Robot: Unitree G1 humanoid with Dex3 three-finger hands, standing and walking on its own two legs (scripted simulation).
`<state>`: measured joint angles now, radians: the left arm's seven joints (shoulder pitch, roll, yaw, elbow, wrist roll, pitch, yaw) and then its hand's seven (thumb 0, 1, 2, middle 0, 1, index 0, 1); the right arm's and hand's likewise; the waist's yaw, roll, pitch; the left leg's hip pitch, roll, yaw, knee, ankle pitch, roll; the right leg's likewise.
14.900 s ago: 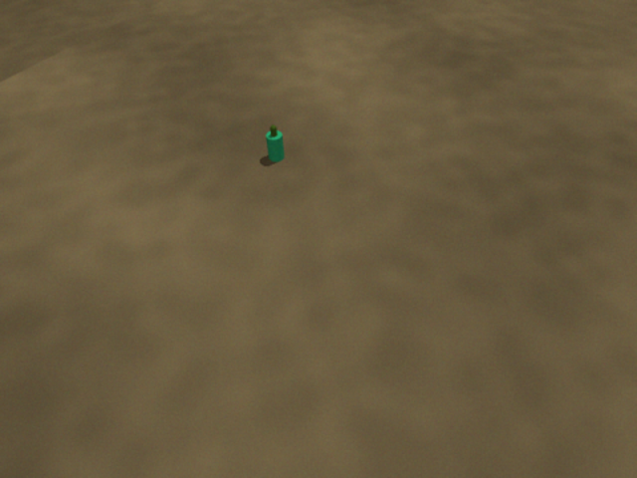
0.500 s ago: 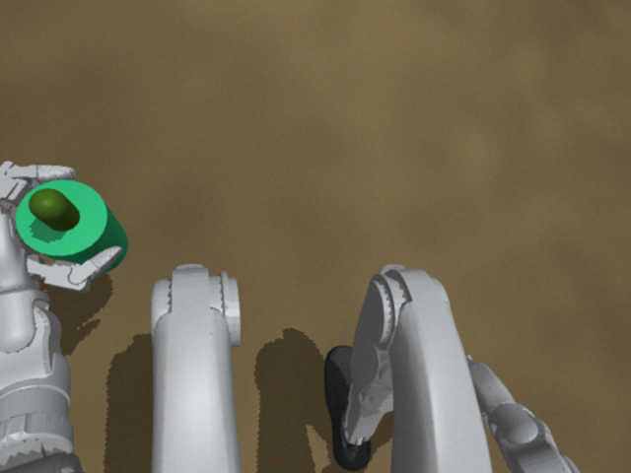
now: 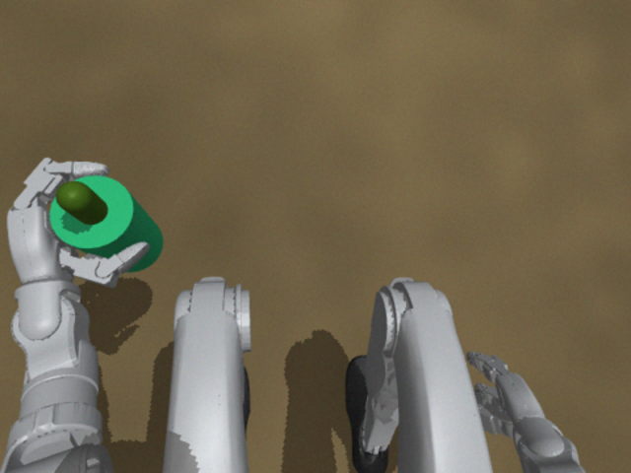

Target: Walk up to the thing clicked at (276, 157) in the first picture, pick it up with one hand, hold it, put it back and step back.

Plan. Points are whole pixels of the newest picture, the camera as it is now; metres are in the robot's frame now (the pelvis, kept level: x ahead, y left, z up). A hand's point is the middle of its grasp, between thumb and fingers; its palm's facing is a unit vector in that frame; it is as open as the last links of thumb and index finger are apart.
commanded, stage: settle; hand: left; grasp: from the side
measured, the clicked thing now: (106, 222) +0.38 +0.27 -0.05
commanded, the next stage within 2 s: lift in 0.52 s
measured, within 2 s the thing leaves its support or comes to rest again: neither
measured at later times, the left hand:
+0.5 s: hand (87, 208) +0.38 +0.28 -0.01, palm faces +0.27 -0.96 -0.06, open 11.1 cm
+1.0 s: hand (74, 200) +0.38 +0.27 +0.04, palm faces +0.25 -0.97 -0.04, open 11.1 cm
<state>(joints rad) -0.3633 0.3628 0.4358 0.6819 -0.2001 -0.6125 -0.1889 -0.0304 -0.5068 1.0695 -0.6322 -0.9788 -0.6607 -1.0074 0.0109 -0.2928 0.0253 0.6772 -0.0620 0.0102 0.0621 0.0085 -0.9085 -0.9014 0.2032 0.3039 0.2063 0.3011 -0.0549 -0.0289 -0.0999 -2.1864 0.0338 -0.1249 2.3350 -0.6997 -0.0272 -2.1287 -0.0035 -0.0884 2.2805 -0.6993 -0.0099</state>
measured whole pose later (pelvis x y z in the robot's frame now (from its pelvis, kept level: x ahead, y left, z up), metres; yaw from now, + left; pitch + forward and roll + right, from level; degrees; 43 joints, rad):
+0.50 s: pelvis +0.00 +0.00 +0.03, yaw +1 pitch +32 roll -5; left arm -0.41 0.35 0.44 0.73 -0.17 -0.60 -0.19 -0.03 -0.52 1.09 -0.63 -0.99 -0.66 -1.02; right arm 0.05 -0.27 0.01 0.69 -0.06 -0.01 0.05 0.01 -0.91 -0.90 0.20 0.30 0.21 0.30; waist -0.06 -0.02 -0.13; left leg -2.12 0.03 -0.09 2.24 -0.69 -0.02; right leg -2.07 -0.01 -0.06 2.20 -0.70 0.00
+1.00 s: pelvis +0.00 +0.00 +0.06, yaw +2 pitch +33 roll -4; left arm -0.34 0.32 0.41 0.61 -0.21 -0.54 -0.20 -0.03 -0.53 1.09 -0.64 -0.98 -0.67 -1.00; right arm 0.08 -0.27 0.00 0.67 -0.02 -0.02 0.03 0.01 -0.93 -0.90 0.20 0.30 0.21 0.30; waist -0.05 0.00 -0.16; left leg -2.04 0.03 -0.08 2.14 -0.68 -0.02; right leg -1.99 -0.01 -0.06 2.11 -0.69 -0.01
